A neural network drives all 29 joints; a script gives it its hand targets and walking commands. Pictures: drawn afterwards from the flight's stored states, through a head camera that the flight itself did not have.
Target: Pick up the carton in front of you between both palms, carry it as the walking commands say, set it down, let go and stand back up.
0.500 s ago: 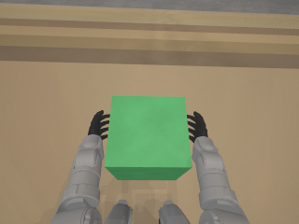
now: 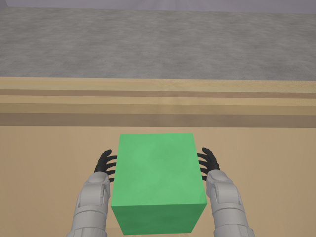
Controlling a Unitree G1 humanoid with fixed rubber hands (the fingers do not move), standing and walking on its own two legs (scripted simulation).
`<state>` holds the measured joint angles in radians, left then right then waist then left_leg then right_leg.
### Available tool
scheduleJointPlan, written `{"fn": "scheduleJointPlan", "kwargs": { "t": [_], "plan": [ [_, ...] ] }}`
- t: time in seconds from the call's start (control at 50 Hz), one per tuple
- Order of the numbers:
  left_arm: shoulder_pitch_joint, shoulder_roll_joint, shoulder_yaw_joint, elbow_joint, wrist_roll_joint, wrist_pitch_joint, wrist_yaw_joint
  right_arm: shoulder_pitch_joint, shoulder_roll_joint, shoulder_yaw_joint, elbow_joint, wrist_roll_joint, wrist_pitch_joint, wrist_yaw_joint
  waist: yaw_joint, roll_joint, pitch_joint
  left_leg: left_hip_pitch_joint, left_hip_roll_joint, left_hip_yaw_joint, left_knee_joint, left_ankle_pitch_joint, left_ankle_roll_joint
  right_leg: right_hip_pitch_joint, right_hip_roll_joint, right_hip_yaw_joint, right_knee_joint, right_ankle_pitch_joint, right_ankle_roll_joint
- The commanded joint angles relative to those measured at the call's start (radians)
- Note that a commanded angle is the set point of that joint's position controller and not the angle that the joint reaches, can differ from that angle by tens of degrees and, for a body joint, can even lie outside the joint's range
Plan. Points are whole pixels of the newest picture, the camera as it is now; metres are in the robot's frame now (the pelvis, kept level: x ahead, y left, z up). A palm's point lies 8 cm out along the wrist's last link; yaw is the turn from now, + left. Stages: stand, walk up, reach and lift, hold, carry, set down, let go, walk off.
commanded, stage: reach and lift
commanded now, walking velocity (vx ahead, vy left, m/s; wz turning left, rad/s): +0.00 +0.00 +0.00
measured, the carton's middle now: (157, 185) +0.30 +0.00 -0.05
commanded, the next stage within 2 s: hold in 0.94 s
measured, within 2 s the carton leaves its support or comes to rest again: neither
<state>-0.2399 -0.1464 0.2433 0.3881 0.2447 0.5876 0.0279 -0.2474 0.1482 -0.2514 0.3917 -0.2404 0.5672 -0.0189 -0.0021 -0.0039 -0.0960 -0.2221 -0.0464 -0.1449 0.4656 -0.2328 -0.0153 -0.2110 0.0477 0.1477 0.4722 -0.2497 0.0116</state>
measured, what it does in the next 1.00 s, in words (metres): stands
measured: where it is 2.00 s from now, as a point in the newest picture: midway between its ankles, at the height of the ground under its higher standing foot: outside the picture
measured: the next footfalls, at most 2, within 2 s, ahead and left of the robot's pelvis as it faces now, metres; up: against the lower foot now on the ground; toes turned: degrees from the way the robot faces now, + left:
none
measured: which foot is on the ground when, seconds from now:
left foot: down 0.00-1.00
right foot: down 0.00-1.00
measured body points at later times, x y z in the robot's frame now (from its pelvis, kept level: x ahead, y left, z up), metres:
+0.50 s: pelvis -0.01 +0.00 +0.00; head -0.04 +0.00 +0.45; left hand +0.30 +0.15 +0.02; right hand +0.30 -0.15 +0.03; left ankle +0.01 +0.13 -0.74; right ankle +0.00 -0.13 -0.74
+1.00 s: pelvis +0.00 +0.00 +0.01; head -0.04 +0.00 +0.45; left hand +0.30 +0.15 +0.04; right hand +0.30 -0.15 +0.04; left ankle +0.01 +0.13 -0.74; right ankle +0.00 -0.13 -0.74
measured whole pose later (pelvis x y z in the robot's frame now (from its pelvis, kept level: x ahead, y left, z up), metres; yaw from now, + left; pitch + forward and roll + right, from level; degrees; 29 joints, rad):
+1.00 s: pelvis +0.00 +0.00 +0.01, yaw +0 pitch -5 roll +0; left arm -0.23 -0.15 0.20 0.25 0.26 0.72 0.01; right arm -0.24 0.15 -0.22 0.26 -0.26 0.70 0.00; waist 0.00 0.00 -0.01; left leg -0.08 -0.04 -0.14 0.37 -0.20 -0.01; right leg -0.07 0.04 0.14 0.37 -0.21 0.01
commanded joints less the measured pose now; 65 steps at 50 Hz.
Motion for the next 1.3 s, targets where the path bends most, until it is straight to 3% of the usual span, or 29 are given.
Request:
{"fn": "scheduleJointPlan", "kwargs": {
  "t": [0.0, 0.2, 0.36, 0.66, 0.9, 1.0, 1.14, 1.28],
  "plan": [
    [-0.504, -0.939, -0.512, 0.007, -0.191, 0.001, -0.266, -0.454, 0.964, 0.503, 0.052, 0.174, 0.026, 0.257, 0.003, -0.005, -0.080, 0.069, -0.046, 0.075, -0.083, 0.087, 0.010, 0.031, 0.039, -0.067, -0.096, 0.104, 0.003],
    [-0.665, -0.990, -0.518, 0.000, -0.200, -0.003, -0.283, -0.611, 1.000, 0.505, 0.047, 0.178, 0.019, 0.277, -0.001, 0.005, -0.157, 0.099, -0.042, 0.082, -0.065, 0.035, 0.009, 0.048, 0.038, -0.078, -0.079, 0.044, -0.006],
    [-0.634, -0.983, -0.514, -0.004, -0.196, 0.012, -0.276, -0.588, 0.975, 0.499, 0.035, 0.169, 0.032, 0.277, -0.002, 0.009, -0.162, 0.132, -0.041, 0.081, -0.088, 0.085, 0.001, 0.075, 0.044, -0.083, -0.094, 0.089, -0.005],
    [-0.515, -0.953, -0.557, -0.119, -0.225, 0.049, -0.265, -0.471, 0.956, 0.542, -0.072, 0.199, 0.070, 0.267, 0.002, 0.005, -0.168, 0.204, -0.052, 0.075, -0.112, 0.255, -0.005, 0.148, 0.052, -0.073, -0.123, 0.261, 0.006],
    [-0.497, -0.931, -0.572, -0.169, -0.235, 0.076, -0.266, -0.447, 0.949, 0.561, -0.127, 0.213, 0.098, 0.260, 0.002, -0.002, -0.145, 0.216, -0.056, 0.074, -0.128, 0.256, -0.004, 0.171, 0.050, -0.069, -0.139, 0.276, 0.011],
    [-0.502, -0.938, -0.638, -0.262, -0.276, 0.105, -0.262, -0.452, 0.956, 0.626, -0.218, 0.253, 0.127, 0.256, -0.003, 0.000, -0.197, 0.251, -0.056, 0.069, -0.133, 0.315, -0.007, 0.212, 0.050, -0.067, -0.145, 0.336, 0.014],
    [-0.496, -0.890, -0.559, -0.197, -0.229, 0.150, -0.261, -0.451, 0.905, 0.547, -0.156, 0.209, 0.173, 0.257, 0.001, 0.001, -0.045, 0.208, -0.050, 0.078, -0.166, 0.142, -0.003, 0.163, 0.045, -0.074, -0.179, 0.161, 0.006],
    [-0.578, -0.924, -0.571, -0.197, -0.242, 0.139, -0.270, -0.532, 0.932, 0.557, -0.153, 0.219, 0.161, 0.266, -0.001, 0.003, -0.098, 0.212, -0.046, 0.080, -0.149, 0.133, -0.001, 0.166, 0.043, -0.079, -0.162, 0.147, 0.004]
  ]
}}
